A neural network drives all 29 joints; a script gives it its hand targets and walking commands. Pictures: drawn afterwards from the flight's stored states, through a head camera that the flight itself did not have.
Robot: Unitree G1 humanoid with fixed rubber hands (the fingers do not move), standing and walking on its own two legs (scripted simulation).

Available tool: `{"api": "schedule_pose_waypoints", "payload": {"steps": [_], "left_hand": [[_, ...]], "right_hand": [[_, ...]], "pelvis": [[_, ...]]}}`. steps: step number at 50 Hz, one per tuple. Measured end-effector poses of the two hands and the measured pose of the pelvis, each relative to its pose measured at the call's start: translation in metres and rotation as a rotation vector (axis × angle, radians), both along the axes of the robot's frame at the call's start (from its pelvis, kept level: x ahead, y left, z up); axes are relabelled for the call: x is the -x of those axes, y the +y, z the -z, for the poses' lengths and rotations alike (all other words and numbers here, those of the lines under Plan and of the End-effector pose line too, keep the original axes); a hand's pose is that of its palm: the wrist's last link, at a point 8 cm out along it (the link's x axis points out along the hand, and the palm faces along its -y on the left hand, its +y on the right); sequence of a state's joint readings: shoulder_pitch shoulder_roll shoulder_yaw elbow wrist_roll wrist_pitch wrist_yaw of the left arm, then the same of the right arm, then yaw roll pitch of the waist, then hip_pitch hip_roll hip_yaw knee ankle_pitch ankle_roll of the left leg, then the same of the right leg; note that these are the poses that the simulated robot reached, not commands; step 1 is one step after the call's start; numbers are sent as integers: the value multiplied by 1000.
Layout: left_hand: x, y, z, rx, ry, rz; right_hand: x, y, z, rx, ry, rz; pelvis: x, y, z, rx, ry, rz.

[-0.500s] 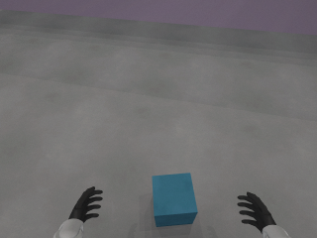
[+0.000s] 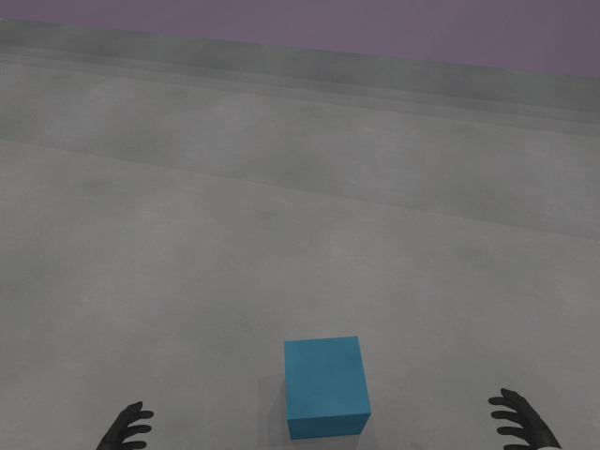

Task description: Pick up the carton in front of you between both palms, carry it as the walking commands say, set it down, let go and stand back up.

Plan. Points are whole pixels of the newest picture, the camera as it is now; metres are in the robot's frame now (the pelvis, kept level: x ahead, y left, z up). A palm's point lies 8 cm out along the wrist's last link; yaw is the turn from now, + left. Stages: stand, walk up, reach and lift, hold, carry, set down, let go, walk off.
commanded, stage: stand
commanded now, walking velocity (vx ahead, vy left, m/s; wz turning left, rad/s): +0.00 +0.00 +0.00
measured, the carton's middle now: (323, 389) +0.38 -0.03 -0.65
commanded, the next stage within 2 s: none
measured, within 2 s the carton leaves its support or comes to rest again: neither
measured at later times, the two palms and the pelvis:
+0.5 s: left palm out of the picture +0.11 +0.30 -0.10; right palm out of the picture +0.12 -0.30 -0.09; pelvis +0.00 +0.00 +0.01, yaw +0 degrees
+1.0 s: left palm out of the picture +0.07 +0.31 -0.10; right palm out of the picture +0.08 -0.31 -0.09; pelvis -0.02 +0.00 +0.01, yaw +0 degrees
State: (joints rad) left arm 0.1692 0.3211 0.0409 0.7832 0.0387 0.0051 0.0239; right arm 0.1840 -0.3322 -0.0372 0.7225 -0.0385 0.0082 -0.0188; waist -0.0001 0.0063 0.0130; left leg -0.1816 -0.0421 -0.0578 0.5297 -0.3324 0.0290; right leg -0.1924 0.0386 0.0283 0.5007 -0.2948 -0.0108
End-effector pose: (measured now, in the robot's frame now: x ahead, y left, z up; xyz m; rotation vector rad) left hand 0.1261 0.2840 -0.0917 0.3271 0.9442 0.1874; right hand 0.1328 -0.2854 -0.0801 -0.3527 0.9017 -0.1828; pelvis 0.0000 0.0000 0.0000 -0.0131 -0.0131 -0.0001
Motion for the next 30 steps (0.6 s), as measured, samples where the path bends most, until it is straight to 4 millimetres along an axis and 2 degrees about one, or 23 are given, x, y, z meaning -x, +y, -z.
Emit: {"api": "schedule_pose_waypoints", "payload": {"steps": [11,19,30], "left_hand": [[2,9,2,-7,54,-20],[9,12,7,-13,98,-43],[19,19,3,-22,112,-41]], "right_hand": [[-2,-4,3,15,50,13],[9,-10,5,24,93,25],[22,-12,5,24,115,39]], "pelvis": [[-7,2,-4,-3,-1,3],[-7,2,-6,-3,-9,-3],[1,3,-9,-4,-21,-1]]}}
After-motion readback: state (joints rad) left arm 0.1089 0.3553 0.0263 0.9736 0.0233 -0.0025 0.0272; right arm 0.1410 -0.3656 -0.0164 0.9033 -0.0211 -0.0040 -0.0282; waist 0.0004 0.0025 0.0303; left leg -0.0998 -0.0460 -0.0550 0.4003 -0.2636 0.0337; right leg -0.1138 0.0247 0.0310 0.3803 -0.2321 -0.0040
